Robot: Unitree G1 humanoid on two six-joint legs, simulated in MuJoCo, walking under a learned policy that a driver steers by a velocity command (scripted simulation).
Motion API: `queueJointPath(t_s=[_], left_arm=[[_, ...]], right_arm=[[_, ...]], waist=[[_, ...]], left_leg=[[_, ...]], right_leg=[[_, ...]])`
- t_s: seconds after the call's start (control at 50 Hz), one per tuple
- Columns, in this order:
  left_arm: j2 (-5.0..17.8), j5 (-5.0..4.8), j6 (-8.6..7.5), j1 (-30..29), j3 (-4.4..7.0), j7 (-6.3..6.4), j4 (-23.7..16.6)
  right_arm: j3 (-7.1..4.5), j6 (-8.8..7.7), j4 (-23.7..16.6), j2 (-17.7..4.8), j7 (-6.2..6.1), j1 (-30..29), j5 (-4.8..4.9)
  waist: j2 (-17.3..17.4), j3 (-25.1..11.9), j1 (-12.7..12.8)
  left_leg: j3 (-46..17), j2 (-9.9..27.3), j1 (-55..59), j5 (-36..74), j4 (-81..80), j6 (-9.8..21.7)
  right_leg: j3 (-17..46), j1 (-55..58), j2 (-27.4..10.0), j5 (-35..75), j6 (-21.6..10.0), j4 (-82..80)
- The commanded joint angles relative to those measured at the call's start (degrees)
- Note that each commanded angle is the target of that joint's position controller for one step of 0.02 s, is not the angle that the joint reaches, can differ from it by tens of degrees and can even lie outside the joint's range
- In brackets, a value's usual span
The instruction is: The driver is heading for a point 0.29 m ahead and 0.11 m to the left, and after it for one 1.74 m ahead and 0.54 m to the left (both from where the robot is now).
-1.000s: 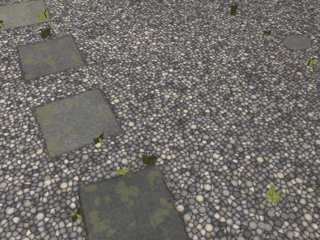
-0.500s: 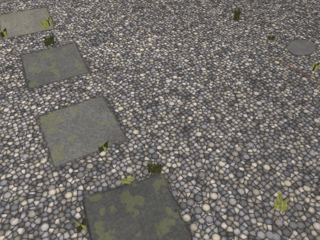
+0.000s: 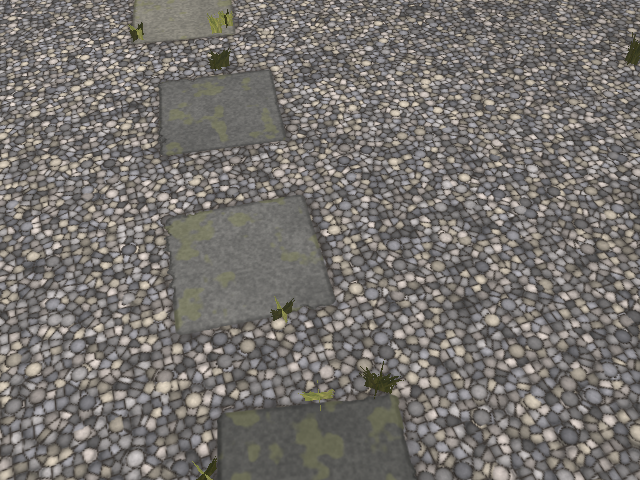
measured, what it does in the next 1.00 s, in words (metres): walks ahead, turning left: left foot, then right foot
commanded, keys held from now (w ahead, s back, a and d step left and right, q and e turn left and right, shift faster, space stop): w+q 0.90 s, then w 0.10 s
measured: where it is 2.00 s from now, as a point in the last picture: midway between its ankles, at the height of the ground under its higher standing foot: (187, 248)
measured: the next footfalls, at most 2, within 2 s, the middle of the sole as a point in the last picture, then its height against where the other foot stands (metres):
left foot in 0.14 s outside the picture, level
right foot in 0.64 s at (363, 437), level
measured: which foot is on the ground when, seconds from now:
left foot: up 0.00-0.12, down 0.14-0.64, up 0.66-1.00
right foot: down 0.00-0.12, up 0.14-0.62, down 0.64-1.00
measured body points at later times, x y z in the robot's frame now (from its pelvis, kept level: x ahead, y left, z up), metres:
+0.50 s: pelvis +0.29 +0.05 +0.01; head +0.31 +0.08 +0.46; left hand +0.44 +0.35 -0.08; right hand +0.40 -0.21 -0.10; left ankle +0.22 +0.11 -0.73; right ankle +0.53 -0.09 -0.68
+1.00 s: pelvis +0.55 +0.11 +0.01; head +0.58 +0.13 +0.46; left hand +0.41 +0.36 -0.12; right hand +0.86 +0.02 -0.08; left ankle +0.59 +0.33 -0.68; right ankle +0.55 -0.03 -0.73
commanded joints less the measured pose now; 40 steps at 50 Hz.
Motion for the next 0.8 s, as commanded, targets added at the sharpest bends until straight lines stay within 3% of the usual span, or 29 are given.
queueJointPath(t_s=[0.02,0.08,0.1,0.12,0.14,0.16,0.18,0.2,0.22,0.24,0.28,0.3,0.36,0.46,0.52,0.58,0.6,0.62,0.64,0.66,0.68,0.7,0.72,0.74,0.76,0.8], left_arm=[[10.15,-0.72,0.08,1.89,1.88,0.56,-1.84],[12.71,-0.93,1.06,-0.29,2.65,1.05,-3.26],[13.64,-0.77,1.61,-1.54,2.94,1.28,-4.04],[14.36,-0.90,1.94,-3.12,3.12,1.26,-4.94],[14.37,-0.79,1.59,-3.79,2.98,1.10,-6.05],[4.90,0.53,0.18,0.73,0.58,-0.26,-8.63],[6.87,-1.76,-2.82,-2.76,0.57,-1.30,-11.01],[10.47,-3.80,-4.30,-9.32,1.65,-1.66,-13.41],[11.02,-3.62,-4.88,-10.61,1.70,-1.37,-14.00],[11.00,-2.45,-4.66,-10.16,2.17,-0.74,-13.29],[11.46,-1.21,-2.77,-7.50,3.02,-0.54,-13.43],[10.73,-0.63,-2.04,-7.88,3.02,-0.45,-14.21],[9.31,0.64,-0.93,-14.94,2.62,0.12,-17.49],[7.38,-0.26,-1.52,-26.08,1.56,-0.72,-21.34],[9.04,-0.96,-2.05,-29.13,1.78,-1.58,-23.27],[11.19,-1.23,-3.10,-28.17,2.43,-2.39,-23.80],[11.97,-1.26,-3.43,-24.69,2.83,-2.35,-23.03],[13.80,-0.76,-3.75,-18.16,3.74,-2.02,-21.59],[17.09,0.19,-3.79,-8.46,4.63,-1.48,-20.65],[20.92,0.50,-2.77,-2.44,5.79,-1.49,-18.52],[15.45,-0.88,-2.25,-3.18,4.68,-1.80,-19.08],[11.55,-1.02,-1.77,-6.07,3.63,-1.59,-20.14],[10.73,-0.53,-1.27,-9.26,3.16,-1.52,-20.52],[9.73,-0.24,-1.00,-11.08,2.80,-1.57,-20.11],[9.06,0.25,-1.02,-11.82,2.48,-1.56,-19.80],[9.12,-0.21,-1.36,-11.92,2.70,-1.76,-18.96]], right_arm=[[0.51,-0.85,-7.63,-0.94,1.33,-10.55,-0.06],[-0.90,-0.69,-8.77,-3.74,2.29,-7.11,0.03],[-2.01,-0.46,-7.90,-5.80,2.40,-1.70,0.20],[-3.66,-0.19,-6.11,-8.88,2.10,6.55,0.26],[-5.62,0.48,-4.14,-12.40,0.92,15.28,0.23],[-5.99,0.67,-4.04,-16.52,-0.16,15.64,0.14],[-5.13,-0.16,-4.95,-14.94,-0.21,16.97,-0.89],[-4.28,-1.16,-4.61,-11.40,-0.32,15.00,-1.32],[-3.59,-2.05,-5.42,-8.96,-0.15,10.47,-0.85],[-3.15,-2.57,-6.58,-7.66,0.15,6.02,-0.91],[-2.51,-2.82,-7.87,-6.61,-0.05,3.17,-1.45],[-2.57,-2.85,-7.81,-7.16,-0.36,3.77,-1.07],[-3.15,-2.75,-7.45,-9.79,-1.78,7.59,-0.89],[-3.29,-1.67,-6.76,-10.39,-2.71,13.45,-0.31],[-3.13,-1.13,-6.07,-9.81,-2.87,16.03,0.05],[-3.29,-0.41,-6.51,-10.18,-3.45,16.33,-0.27],[-3.24,-0.21,-6.96,-9.99,-3.53,15.51,-0.36],[-2.67,-0.27,-7.77,-8.53,-3.38,14.36,-0.57],[-1.47,-0.58,-9.26,-5.56,-3.03,13.53,-1.39],[-0.29,-1.15,-10.46,-1.86,-2.79,22.51,0.22],[-1.08,-1.16,-9.44,-7.86,-3.01,22.70,1.04],[-2.11,-0.82,-10.12,-11.53,-3.06,16.52,0.80],[-2.24,-0.53,-10.96,-11.19,-3.22,13.13,0.15],[-2.38,-0.53,-11.84,-10.29,-3.08,11.01,-0.54],[-2.47,-0.28,-12.24,-9.05,-2.73,11.23,-0.35],[-2.02,0.43,-12.93,-6.31,-2.33,11.79,0.27]], waist=[[-4.31,8.13,0.01],[-7.87,2.94,-4.50],[-9.16,-0.62,-7.78],[-8.89,-5.25,-12.20],[-5.71,-9.38,-16.44],[10.42,-13.68,-9.33],[8.05,-21.63,-10.68],[5.04,-13.21,-11.26],[-0.33,-7.44,-8.29],[-4.08,-4.57,-5.26],[-3.09,-3.39,-1.81],[-2.63,-2.70,-1.38],[-1.08,-0.39,-2.97],[2.07,-0.20,-7.76],[3.18,-0.92,-8.65],[4.81,-1.80,-7.14],[6.02,-2.83,-5.13],[5.78,-6.85,-1.75],[1.29,-15.27,2.54],[-18.15,-23.55,-0.83],[-15.47,-20.69,0.05],[-9.39,-12.24,1.57],[-5.21,-7.04,0.64],[-4.86,-3.14,-0.47],[-6.40,-1.94,-1.96],[-7.86,-1.18,-2.89]], left_leg=[[4.01,-1.03,-1.19,0.10,-5.15,1.69],[8.19,-5.63,7.86,-6.35,-5.48,5.11],[8.91,-7.57,14.47,-8.71,-4.91,6.51],[8.34,-9.24,26.11,-7.43,-7.78,8.43],[0.63,-6.56,42.38,-8.69,-11.07,10.72],[-30.13,9.04,59.44,-16.98,-15.16,19.91],[-51.03,15.11,63.14,-24.75,-26.59,24.78],[-43.18,13.13,58.13,-22.38,-29.01,20.76],[-34.34,10.47,48.60,-16.23,-29.26,18.30],[-28.55,7.87,39.81,-9.80,-29.74,16.35],[-22.64,4.94,30.54,-3.12,-31.34,15.20],[-21.19,4.52,27.76,-1.00,-32.01,15.43],[-16.63,2.12,22.53,1.75,-32.97,14.68],[-14.78,-1.30,22.08,-3.31,-30.44,9.81],[-19.18,0.61,28.00,-4.46,-26.31,9.29],[-24.39,2.86,33.73,-2.22,-20.61,8.73],[-24.94,2.44,33.81,0.73,-18.23,8.08],[-23.16,-0.26,31.81,4.62,-11.70,6.42],[-18.46,-3.58,24.28,-0.87,3.51,4.17],[-10.68,-11.75,2.87,-30.50,21.69,-0.08],[-11.29,-6.79,-5.14,-33.31,30.15,-0.63],[-10.39,-4.65,-7.51,-27.83,32.49,-1.12],[-8.24,-2.66,-5.97,-23.36,31.63,-1.65],[-7.94,-1.13,-4.84,-20.55,28.91,-1.84],[-7.66,0.46,-2.23,-19.02,27.17,-1.72],[-5.92,1.65,-0.57,-18.09,24.54,-1.89]], right_leg=[[1.54,-4.95,-16.81,33.23,-5.26,-2.25],[-1.09,-0.75,-18.07,62.80,-4.17,8.80],[-1.35,-1.01,-18.21,69.81,-3.81,16.76],[-1.33,-4.78,-17.32,69.33,-2.95,27.75],[-0.94,-17.03,-14.61,54.93,-0.85,43.45],[1.93,-41.70,-2.74,-5.88,2.23,66.71],[16.80,-49.06,1.29,-14.14,1.36,76.44],[18.99,-55.00,-2.36,-8.73,-0.42,74.99],[18.57,-53.26,-5.25,-2.99,-1.23,69.27],[18.13,-48.99,-7.16,-0.48,-0.85,64.15],[18.54,-42.11,-9.26,1.40,0.50,58.43],[17.79,-41.35,-9.60,1.67,1.60,55.49],[15.52,-42.71,-8.63,9.63,4.43,44.27],[14.29,-37.89,-3.59,26.06,4.58,23.06],[15.90,-37.91,-2.46,24.54,3.88,18.52],[16.61,-35.43,-1.60,16.94,2.14,15.35],[15.85,-30.85,-1.37,15.72,0.89,13.83],[16.16,-20.61,-2.80,16.67,-1.39,12.68],[24.29,-4.61,-12.10,14.66,-5.47,15.00],[50.05,16.28,-25.62,4.42,-15.34,11.83],[56.75,15.09,-27.07,-7.96,-14.53,8.56],[47.50,7.63,-24.21,-7.62,-11.47,7.36],[39.59,-0.36,-21.51,-0.37,-9.62,6.18],[34.29,-6.53,-19.19,5.83,-9.11,4.62],[29.82,-10.54,-17.39,9.13,-8.37,3.06],[24.20,-13.93,-16.13,12.42,-8.85,0.26]])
